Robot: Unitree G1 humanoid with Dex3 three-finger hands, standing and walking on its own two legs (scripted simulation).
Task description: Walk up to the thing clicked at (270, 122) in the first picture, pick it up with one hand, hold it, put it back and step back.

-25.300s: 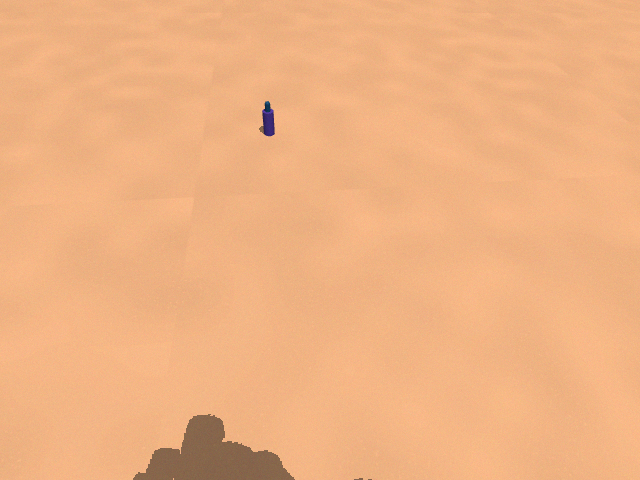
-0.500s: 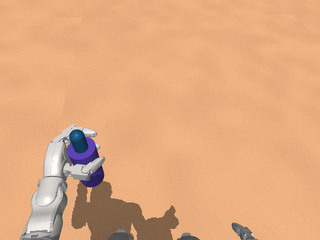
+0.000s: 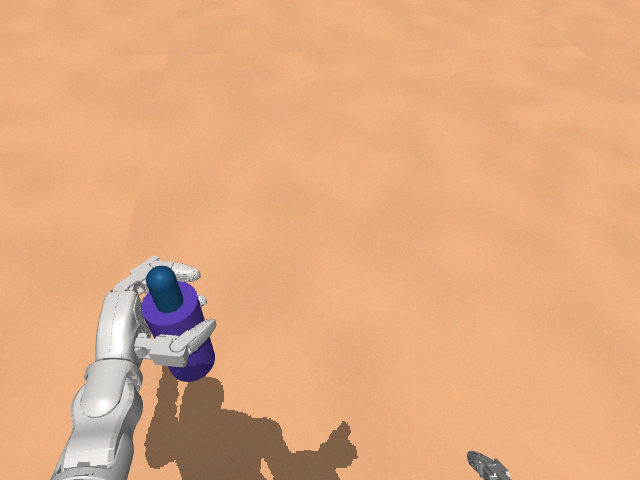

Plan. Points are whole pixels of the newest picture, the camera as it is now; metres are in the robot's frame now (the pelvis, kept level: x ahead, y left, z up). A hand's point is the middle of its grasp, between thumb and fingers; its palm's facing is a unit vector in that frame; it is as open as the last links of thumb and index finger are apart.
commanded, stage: hold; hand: left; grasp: from the side
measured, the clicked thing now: (177, 322) +0.33 +0.17 +0.02
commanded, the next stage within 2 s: none
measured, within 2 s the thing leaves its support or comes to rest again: neither
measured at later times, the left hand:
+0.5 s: hand (172, 320) +0.31 +0.17 +0.05, palm faces +0.08 -1.00 -0.05, open 8.7 cm
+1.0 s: hand (170, 324) +0.31 +0.17 +0.05, palm faces +0.09 -0.99 -0.05, open 8.7 cm
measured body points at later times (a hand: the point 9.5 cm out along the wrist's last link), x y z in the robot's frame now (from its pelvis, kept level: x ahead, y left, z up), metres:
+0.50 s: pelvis +0.00 +0.00 +0.01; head +0.04 +0.00 +0.46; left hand +0.30 +0.22 +0.05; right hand +0.13 -0.24 -0.10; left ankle +0.02 +0.13 -0.69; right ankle +0.00 -0.12 -0.69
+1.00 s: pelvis -0.01 +0.00 +0.01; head +0.02 +0.00 +0.46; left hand +0.29 +0.22 +0.06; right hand +0.12 -0.24 -0.10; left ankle +0.02 +0.13 -0.69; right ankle +0.00 -0.12 -0.69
